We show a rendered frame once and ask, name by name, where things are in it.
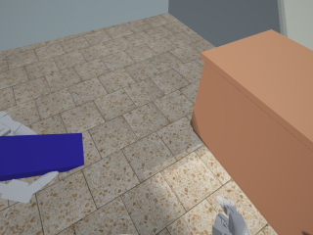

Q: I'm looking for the robot left hand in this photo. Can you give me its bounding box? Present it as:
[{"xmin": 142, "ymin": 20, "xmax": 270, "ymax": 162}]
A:
[{"xmin": 0, "ymin": 111, "xmax": 59, "ymax": 204}]

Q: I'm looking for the table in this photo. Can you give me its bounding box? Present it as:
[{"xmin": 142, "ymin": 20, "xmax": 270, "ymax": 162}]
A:
[{"xmin": 190, "ymin": 29, "xmax": 313, "ymax": 235}]

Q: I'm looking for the sponge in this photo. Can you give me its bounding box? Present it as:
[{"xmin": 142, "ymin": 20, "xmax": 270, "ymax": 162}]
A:
[{"xmin": 0, "ymin": 133, "xmax": 84, "ymax": 182}]

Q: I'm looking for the robot right hand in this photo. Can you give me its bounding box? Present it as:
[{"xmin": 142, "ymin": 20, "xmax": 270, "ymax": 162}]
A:
[{"xmin": 212, "ymin": 195, "xmax": 249, "ymax": 235}]

